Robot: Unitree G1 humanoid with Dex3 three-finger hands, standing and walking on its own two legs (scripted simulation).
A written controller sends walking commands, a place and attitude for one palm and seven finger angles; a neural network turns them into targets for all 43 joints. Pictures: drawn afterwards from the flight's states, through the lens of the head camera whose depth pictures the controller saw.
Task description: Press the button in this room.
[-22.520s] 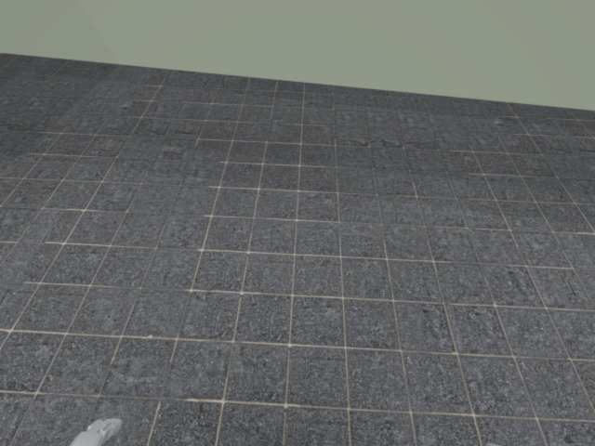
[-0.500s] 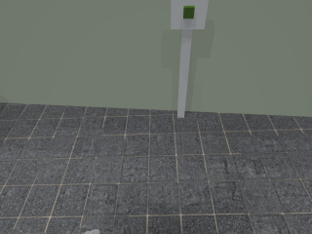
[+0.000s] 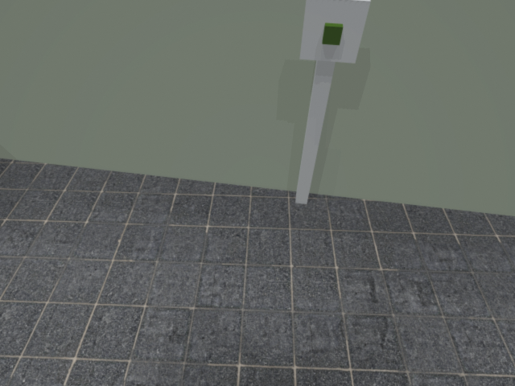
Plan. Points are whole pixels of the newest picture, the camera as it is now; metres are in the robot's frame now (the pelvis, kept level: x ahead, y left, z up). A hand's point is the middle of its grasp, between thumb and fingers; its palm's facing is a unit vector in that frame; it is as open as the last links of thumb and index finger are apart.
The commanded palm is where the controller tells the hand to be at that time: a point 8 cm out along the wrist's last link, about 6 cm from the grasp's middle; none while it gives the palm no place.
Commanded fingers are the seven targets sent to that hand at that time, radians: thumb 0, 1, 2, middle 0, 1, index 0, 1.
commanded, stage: look at it before walking up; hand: left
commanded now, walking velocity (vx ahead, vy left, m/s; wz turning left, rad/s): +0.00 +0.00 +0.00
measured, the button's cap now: (332, 33) +1.05 -0.14 +0.09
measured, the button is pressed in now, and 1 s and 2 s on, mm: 0 0 0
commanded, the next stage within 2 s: walk to a spot facing it in 0.22 s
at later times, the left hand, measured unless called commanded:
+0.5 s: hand out of the picture +0.02 +0.17 -0.18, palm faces -0.01 -0.98 -0.18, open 7.3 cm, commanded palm none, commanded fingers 0.00 0.90 0.90 -0.20 -0.30 -0.20 -0.30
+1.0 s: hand out of the picture +0.12 +0.13 -0.16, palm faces -0.23 -0.93 -0.28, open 7.4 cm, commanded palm none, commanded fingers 0.00 0.90 0.90 -0.20 -0.30 -0.20 -0.30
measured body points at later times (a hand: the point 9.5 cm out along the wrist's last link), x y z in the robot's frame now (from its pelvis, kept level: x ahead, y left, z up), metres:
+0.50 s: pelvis +0.02 +0.00 -0.01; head +0.05 +0.00 +0.44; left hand +0.02 +0.22 -0.17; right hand +0.00 -0.20 -0.17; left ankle -0.03 +0.12 -0.74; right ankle +0.04 -0.12 -0.74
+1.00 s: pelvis +0.02 -0.05 +0.00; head +0.06 -0.09 +0.44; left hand +0.13 +0.18 -0.14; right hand +0.07 -0.33 -0.15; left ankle +0.04 +0.15 -0.64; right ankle +0.03 -0.10 -0.74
